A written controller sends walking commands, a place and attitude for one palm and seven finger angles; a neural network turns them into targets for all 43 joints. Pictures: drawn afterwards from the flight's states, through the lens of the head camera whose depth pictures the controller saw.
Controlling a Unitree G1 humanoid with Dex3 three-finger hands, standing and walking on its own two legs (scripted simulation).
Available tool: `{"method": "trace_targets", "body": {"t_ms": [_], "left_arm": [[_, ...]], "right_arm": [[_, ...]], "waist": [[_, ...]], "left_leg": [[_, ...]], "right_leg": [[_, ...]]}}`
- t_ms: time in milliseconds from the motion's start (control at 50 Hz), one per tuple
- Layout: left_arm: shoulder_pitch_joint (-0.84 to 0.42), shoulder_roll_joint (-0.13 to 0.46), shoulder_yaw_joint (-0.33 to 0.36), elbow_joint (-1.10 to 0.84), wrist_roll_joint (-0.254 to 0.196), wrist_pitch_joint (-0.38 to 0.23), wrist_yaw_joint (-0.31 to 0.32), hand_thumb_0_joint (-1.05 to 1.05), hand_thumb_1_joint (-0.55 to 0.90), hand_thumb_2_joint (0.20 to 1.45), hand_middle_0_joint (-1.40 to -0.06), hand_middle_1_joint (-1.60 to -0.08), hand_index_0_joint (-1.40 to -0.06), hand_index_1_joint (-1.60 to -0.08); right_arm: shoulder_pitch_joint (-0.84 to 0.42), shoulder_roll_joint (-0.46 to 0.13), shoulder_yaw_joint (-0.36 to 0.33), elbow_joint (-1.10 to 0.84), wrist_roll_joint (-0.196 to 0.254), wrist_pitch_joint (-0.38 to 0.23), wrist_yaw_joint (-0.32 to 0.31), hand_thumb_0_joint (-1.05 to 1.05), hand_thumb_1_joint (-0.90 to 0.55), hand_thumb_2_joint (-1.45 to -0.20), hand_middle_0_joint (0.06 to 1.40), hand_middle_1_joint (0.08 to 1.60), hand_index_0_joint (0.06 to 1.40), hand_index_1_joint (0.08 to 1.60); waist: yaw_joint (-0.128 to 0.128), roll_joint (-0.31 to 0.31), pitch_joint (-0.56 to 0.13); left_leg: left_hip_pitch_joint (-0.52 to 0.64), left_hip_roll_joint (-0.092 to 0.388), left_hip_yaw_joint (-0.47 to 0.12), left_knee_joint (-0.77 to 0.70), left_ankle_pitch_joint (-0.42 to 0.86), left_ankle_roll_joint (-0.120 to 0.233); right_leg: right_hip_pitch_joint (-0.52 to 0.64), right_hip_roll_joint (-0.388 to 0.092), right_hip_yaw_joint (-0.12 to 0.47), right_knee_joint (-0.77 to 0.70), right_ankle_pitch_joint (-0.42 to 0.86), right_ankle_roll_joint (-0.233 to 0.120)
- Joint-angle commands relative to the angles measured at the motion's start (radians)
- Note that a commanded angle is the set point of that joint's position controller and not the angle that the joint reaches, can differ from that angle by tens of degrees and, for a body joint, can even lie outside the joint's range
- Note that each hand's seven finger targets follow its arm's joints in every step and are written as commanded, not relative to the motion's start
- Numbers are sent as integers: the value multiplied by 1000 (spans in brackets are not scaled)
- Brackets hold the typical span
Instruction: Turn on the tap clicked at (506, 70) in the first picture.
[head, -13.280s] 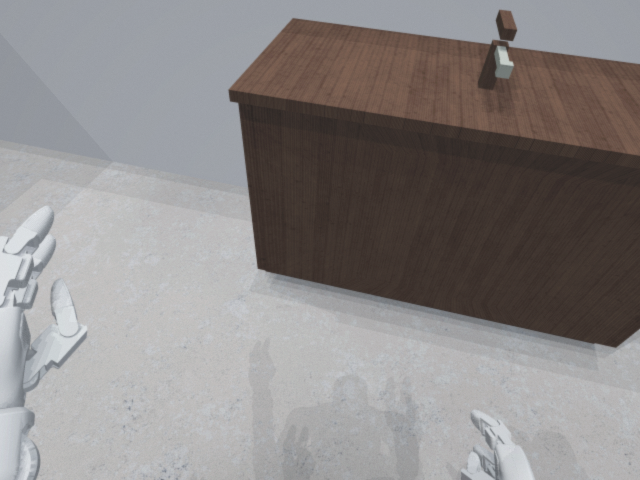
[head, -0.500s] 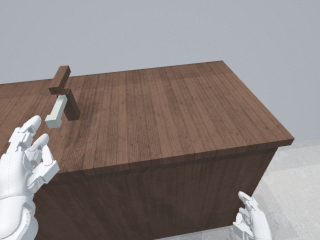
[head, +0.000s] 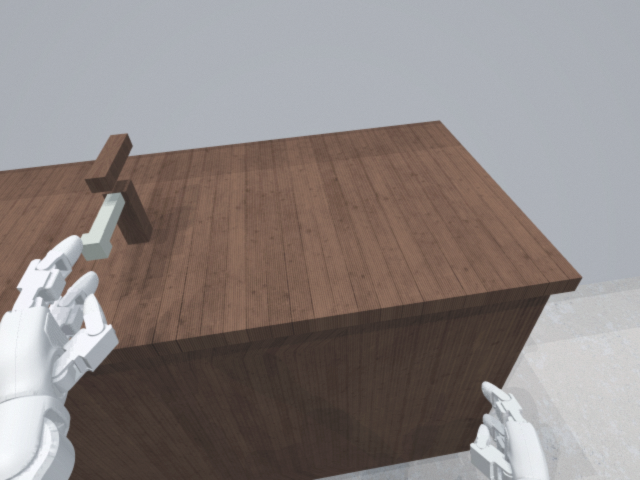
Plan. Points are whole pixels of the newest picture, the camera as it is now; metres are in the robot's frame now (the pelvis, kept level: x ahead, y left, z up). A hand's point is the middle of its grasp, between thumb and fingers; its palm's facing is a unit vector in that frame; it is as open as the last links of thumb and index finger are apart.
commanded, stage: reach beside the lever's end, fingers flat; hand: left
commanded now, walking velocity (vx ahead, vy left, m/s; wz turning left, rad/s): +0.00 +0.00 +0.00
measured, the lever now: (95, 246) +0.34 +0.36 +0.14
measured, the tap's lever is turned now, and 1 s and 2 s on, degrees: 0 0 0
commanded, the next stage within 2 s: none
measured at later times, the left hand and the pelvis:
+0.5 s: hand (92, 324) +0.20 +0.27 +0.16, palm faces +0.50 -0.86 -0.13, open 7.5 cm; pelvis +0.00 +0.01 +0.00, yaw -1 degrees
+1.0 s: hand (84, 304) +0.23 +0.30 +0.15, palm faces +0.52 -0.84 -0.12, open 7.6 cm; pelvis +0.00 +0.02 +0.00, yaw -1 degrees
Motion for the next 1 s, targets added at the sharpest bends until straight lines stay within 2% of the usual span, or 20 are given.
{"method": "trace_targets", "body": {"t_ms": [0, 60, 80, 140, 200, 260, 280, 300, 340, 360, 400, 440, 500, 600, 760, 800, 840, 900, 920, 980], "left_arm": [[-168, 181, 125, -171, 12, -72, 13, 0, 900, 900, -200, -300, -200, -300], [-200, 164, 102, -144, 8, -80, 6, 0, 900, 900, -200, -300, -200, -300], [-221, 184, 120, -125, 7, -83, 5, 0, 900, 900, -200, -300, -200, -300], [-256, 183, 111, -106, 16, -93, 5, 0, 900, 900, -200, -300, -200, -300], [-242, 185, 110, -108, 22, -102, 0, 0, 900, 900, -200, -300, -200, -300], [-199, 171, 104, -100, 19, -109, -7, 0, 900, 900, -200, -300, -200, -300], [-200, 184, 124, -88, 17, -108, -6, 0, 900, 900, -200, -300, -200, -300], [-216, 186, 131, -86, 21, -110, -2, 0, 900, 900, -200, -300, -200, -300], [-183, 188, 145, -80, 17, -113, 3, 0, 900, 900, -198, -295, -198, -295], [-186, 189, 150, -83, 16, -116, 2, 0, 900, 900, -198, -293, -198, -293], [-207, 199, 161, -64, 18, -120, 7, 0, 900, 900, -196, -288, -196, -288], [-251, 185, 139, -41, 18, -129, 4, 0, 900, 900, -194, -282, -194, -282], [-285, 223, 170, -28, 18, -145, 1, 0, 900, 900, -192, -275, -192, -275], [-352, 218, 148, 16, 24, -161, -19, 0, 900, 900, -187, -263, -187, -263], [-367, 252, 194, 119, 12, -149, -27, 0, 900, 900, -181, -243, -181, -243], [-390, 272, 215, 133, 18, -155, -22, 0, 900, 900, -179, -238, -179, -238], [-403, 258, 194, 133, 22, -165, -24, 0, 900, 900, -178, -233, -178, -233], [-395, 276, 215, 158, 26, -185, -28, 0, 900, 900, -175, -225, -175, -225], [-426, 252, 185, 155, 25, -194, -35, 0, 900, 900, -174, -223, -174, -223], [-418, 279, 216, 201, 15, -199, -51, 0, 900, 900, -172, -215, -172, -215]], "right_arm": [[-192, -86, -26, -174, 1, -64, -6, 0, -900, -900, 200, 300, 200, 300], [-182, -89, -29, -174, -2, -66, -10, 0, -900, -900, 200, 300, 200, 300], [-178, -92, -31, -168, 0, -68, -13, 0, -900, -900, 200, 300, 200, 300], [-182, -90, -29, -166, 1, -75, -14, 0, -900, -900, 200, 300, 200, 300], [-185, -91, -26, -171, -1, -77, -12, 0, -900, -900, 200, 300, 200, 300], [-162, -96, -33, -178, -8, -75, -10, 0, -900, -900, 200, 300, 200, 300], [-152, -97, -33, -176, -5, -71, -9, 0, -900, -900, 200, 300, 200, 300], [-168, -92, -29, -174, -4, -70, -8, 0, -900, -900, 200, 300, 200, 300], [-152, -93, -35, -179, -7, -64, -7, 0, -900, -900, 200, 300, 200, 300], [-151, -93, -37, -179, -6, -61, -6, 0, -900, -900, 200, 300, 200, 300], [-158, -92, -32, -172, -2, -57, -6, 0, -900, -900, 200, 300, 200, 300], [-150, -94, -34, -168, -2, -58, -10, 0, -900, -900, 200, 300, 200, 300], [-162, -97, -35, -162, -2, -65, -18, 0, -900, -900, 200, 300, 200, 300], [-163, -97, -34, -152, 2, -72, -23, 0, -900, -900, 200, 300, 200, 300], [-149, -102, -39, -148, 1, -55, -26, 0, -900, -900, 200, 300, 200, 300], [-157, -100, -39, -143, 3, -51, -26, 0, -900, -900, 200, 300, 200, 300], [-149, -101, -41, -150, 1, -50, -24, 0, -900, -900, 200, 300, 200, 300], [-145, -104, -42, -143, 2, -52, -22, 0, -900, -900, 200, 300, 200, 300], [-141, -105, -43, -145, 0, -52, -23, 0, -900, -900, 200, 300, 200, 300], [-125, -113, -49, -142, -2, -51, -25, 0, -900, -900, 200, 300, 200, 300]], "waist": [[0, -30, -29], [-8, -61, -26], [-9, -68, -26], [-9, -29, -22], [-1, -3, -52], [1, -62, -88], [2, -66, -80], [5, -28, -70], [7, -62, -80], [5, -43, -85], [1, -21, -54], [-10, -37, -27], [-9, -33, -48], [-19, 10, -49], [-12, -45, -59], [-12, -19, -59], [-16, 9, -73], [-13, 2, -86], [-24, -10, -89], [-20, -47, -100]], "left_leg": [[-19, -26, 20, -37, 169, 67], [-25, -26, 17, -44, 148, 68], [-29, -25, 16, -42, 142, 68], [-24, -27, 13, -55, 130, 66], [-5, -30, 15, -61, 163, 67], [-7, -30, 16, -62, 208, 67], [-16, -28, 16, -64, 209, 65], [-8, -30, 17, -68, 213, 63], [-16, -27, 16, -70, 228, 61], [-12, -28, 20, -69, 237, 60], [-16, -28, 19, -70, 221, 60], [-23, -25, 13, -77, 181, 60], [-14, -30, 13, -77, 169, 65], [-3, -31, 9, -92, 143, 61], [-22, -32, 8, -102, 171, 60], [-13, -31, 11, -101, 179, 59], [-6, -33, 13, -103, 184, 58], [-4, -30, 10, -104, 206, 55], [3, -33, 14, -101, 211, 58], [-10, -32, 13, -97, 223, 60]], "right_leg": [[-9, -89, 118, -168, 159, 94], [-19, -87, 116, -169, 122, 96], [-19, -88, 122, -175, 111, 98], [-28, -83, 114, -173, 77, 88], [-8, -76, 97, -153, 133, 80], [17, -72, 87, -129, 216, 84], [17, -70, 82, -126, 216, 82], [12, -69, 80, -126, 217, 78], [23, -67, 77, -120, 234, 78], [23, -67, 76, -118, 245, 77], [3, -66, 76, -128, 217, 75], [-20, -62, 77, -136, 160, 75], [-15, -62, 87, -147, 138, 76], [-20, -61, 84, -151, 104, 70], [4, -57, 81, -147, 139, 73], [4, -56, 82, -149, 143, 71], [2, -56, 83, -143, 152, 69], [17, -54, 77, -133, 181, 66], [9, -54, 78, -132, 192, 67], [24, -55, 81, -128, 222, 71]]}}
